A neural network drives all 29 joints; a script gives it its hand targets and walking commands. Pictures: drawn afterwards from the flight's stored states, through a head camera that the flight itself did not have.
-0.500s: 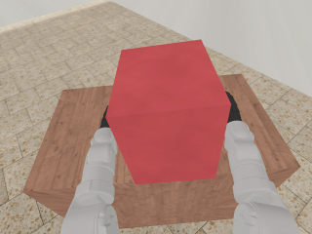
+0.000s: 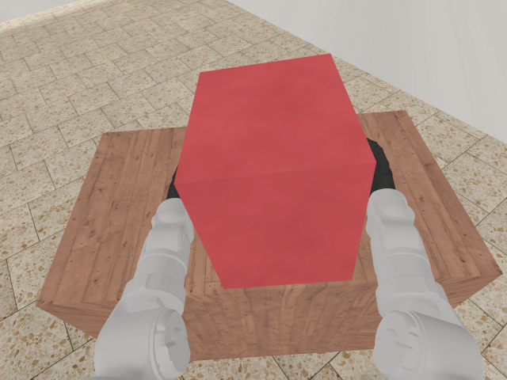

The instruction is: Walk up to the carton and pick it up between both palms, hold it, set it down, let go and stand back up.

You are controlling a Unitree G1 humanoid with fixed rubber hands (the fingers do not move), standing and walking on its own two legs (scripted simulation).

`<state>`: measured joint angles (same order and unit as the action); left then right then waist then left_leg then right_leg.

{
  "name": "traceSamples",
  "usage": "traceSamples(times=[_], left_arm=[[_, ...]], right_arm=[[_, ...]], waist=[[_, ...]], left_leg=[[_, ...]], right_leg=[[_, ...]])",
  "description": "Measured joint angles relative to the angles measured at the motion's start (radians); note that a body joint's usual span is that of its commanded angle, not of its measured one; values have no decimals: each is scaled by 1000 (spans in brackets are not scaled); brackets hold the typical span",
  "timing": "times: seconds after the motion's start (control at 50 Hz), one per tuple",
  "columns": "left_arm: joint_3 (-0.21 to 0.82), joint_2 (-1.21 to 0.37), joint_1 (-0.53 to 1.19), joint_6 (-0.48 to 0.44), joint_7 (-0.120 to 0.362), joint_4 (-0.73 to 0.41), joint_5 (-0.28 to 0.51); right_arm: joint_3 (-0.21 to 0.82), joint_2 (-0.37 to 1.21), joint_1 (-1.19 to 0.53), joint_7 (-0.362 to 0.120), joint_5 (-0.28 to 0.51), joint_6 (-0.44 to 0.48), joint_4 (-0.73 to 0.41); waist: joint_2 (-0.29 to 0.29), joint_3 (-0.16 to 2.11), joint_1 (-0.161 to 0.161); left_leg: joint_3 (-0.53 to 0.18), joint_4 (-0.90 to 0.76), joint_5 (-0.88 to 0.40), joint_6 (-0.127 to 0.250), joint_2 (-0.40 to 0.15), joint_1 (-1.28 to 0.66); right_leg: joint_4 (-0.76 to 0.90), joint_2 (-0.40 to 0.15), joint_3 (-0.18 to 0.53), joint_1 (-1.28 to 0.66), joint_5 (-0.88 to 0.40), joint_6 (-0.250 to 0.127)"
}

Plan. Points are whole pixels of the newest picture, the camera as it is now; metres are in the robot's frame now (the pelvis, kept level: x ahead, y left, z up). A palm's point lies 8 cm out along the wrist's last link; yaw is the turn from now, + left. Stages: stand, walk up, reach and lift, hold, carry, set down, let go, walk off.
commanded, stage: set down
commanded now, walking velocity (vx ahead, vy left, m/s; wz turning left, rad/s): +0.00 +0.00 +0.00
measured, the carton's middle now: (275, 175) +0.48 -0.03 +0.05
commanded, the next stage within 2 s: none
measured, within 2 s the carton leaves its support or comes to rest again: rests again in 1.14 s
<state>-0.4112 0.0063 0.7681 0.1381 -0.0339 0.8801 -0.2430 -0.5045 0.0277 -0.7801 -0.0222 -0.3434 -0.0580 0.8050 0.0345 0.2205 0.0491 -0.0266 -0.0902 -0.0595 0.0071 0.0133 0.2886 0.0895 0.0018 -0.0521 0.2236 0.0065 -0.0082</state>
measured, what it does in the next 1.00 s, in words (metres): stands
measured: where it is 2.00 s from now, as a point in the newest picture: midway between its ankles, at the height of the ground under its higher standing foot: outside the picture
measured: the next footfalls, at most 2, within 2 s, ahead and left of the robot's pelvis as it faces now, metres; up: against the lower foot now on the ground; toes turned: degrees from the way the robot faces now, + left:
none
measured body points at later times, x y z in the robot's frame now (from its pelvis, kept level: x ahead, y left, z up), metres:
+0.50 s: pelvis +0.00 +0.00 +0.00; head +0.09 -0.02 +0.44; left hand +0.45 +0.13 +0.03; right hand +0.44 -0.20 +0.06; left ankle -0.02 +0.12 -0.75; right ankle -0.07 -0.11 -0.75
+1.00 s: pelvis -0.01 +0.01 -0.01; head +0.09 -0.01 +0.43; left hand +0.46 +0.13 +0.03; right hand +0.43 -0.20 +0.04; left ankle -0.02 +0.12 -0.75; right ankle -0.07 -0.11 -0.75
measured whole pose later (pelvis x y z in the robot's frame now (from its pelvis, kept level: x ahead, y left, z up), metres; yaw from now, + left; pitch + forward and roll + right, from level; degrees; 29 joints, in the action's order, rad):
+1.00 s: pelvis -0.01 +0.01 -0.01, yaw -1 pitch +28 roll +0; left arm -0.40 0.05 0.91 -0.12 -0.08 1.16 -0.20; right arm -0.62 0.01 -0.84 -0.03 -0.41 0.09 0.91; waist 0.05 0.29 0.02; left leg 0.00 -0.09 -0.10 0.01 0.01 0.50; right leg 0.09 0.00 -0.02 0.44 -0.04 0.00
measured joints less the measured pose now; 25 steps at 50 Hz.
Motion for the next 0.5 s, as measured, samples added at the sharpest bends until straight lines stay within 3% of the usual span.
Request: traceSamples(times=[0.5], left_arm=[[33,34,61,-152,-44,175,62]], right_arm=[[-14,-31,-39,10,3,93,87]], waist=[[9,55,-19]], left_leg=[[11,1,-10,-1,-5,117]], right_leg=[[-1,5,17,120,-14,-1]])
